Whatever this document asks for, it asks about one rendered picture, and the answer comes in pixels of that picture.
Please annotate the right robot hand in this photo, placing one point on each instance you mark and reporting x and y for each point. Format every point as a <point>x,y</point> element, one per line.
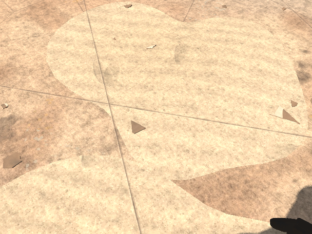
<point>291,225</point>

